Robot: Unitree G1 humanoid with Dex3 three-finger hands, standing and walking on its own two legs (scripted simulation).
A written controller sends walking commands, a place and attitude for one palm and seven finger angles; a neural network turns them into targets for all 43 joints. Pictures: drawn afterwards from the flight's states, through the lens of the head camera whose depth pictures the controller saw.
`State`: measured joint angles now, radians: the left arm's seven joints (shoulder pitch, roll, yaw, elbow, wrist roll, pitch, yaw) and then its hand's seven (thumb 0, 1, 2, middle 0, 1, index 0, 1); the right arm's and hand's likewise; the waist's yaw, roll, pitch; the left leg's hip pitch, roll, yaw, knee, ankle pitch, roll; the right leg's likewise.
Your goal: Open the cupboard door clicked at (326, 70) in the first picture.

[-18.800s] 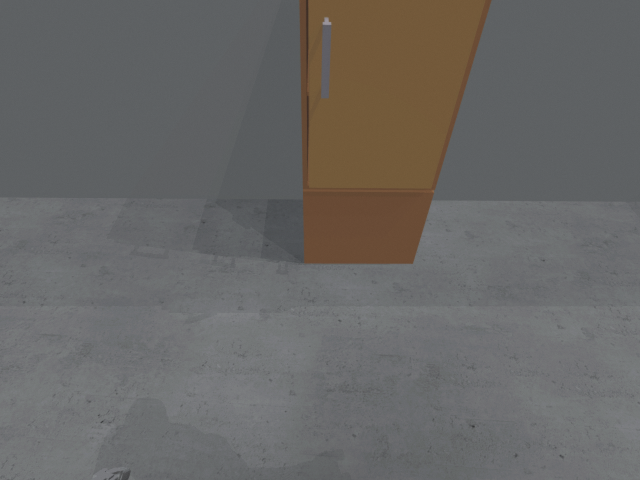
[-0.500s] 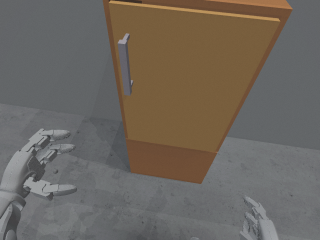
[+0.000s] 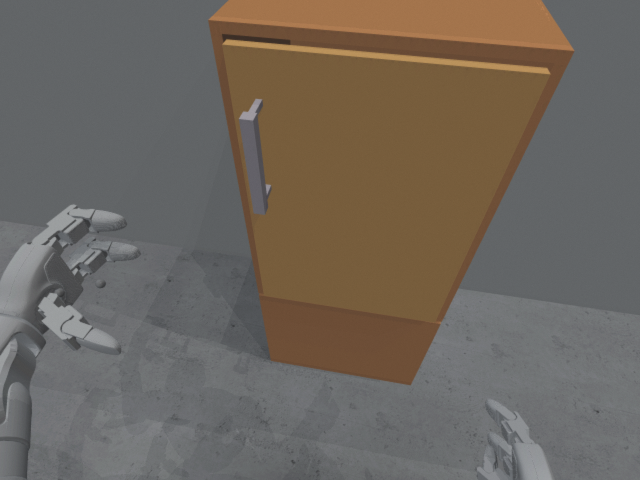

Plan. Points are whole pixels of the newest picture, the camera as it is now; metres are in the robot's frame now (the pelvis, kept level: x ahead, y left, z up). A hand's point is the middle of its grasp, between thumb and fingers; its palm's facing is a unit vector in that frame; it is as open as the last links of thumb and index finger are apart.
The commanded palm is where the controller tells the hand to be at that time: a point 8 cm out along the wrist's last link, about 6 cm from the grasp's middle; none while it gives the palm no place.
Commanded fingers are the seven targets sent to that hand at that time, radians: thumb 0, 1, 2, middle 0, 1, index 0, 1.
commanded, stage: raise the hand with hooked fingers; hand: left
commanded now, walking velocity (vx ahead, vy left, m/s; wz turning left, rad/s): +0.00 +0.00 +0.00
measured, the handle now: (259, 160) +0.54 +0.15 +0.11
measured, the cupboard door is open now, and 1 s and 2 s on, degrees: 0 0 0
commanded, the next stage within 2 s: move the hooked fingers beside the handle in 0.54 s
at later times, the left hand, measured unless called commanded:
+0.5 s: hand (117, 276) +0.29 +0.26 +0.13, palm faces -0.03 -1.00 -0.04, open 13.9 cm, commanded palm +0.27 +0.30 +0.13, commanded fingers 0.00 -0.50 0.30 -0.30 -1.20 -0.30 -1.20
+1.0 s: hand (150, 245) +0.34 +0.24 +0.13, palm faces -0.11 -0.99 -0.02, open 14.0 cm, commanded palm +0.32 +0.29 +0.13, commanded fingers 0.00 -0.50 0.30 -0.30 -1.20 -0.30 -1.20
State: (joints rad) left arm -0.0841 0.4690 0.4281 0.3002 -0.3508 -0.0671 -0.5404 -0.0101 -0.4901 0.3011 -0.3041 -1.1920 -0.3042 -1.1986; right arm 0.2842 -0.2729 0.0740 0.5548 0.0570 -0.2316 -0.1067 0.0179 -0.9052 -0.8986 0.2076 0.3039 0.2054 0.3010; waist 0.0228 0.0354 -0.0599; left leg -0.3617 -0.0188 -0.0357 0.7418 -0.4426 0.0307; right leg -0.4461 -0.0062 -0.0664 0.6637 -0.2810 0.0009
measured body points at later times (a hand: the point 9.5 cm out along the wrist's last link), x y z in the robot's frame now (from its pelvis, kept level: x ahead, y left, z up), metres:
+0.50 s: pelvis +0.00 -0.01 +0.01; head +0.02 -0.02 +0.46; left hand +0.29 +0.31 +0.13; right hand +0.17 -0.26 -0.07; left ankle -0.04 +0.10 -0.72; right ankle +0.04 -0.13 -0.72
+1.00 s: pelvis -0.01 -0.01 +0.00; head +0.01 -0.01 +0.45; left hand +0.34 +0.29 +0.13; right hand +0.14 -0.26 -0.08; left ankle -0.04 +0.10 -0.72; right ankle +0.04 -0.13 -0.72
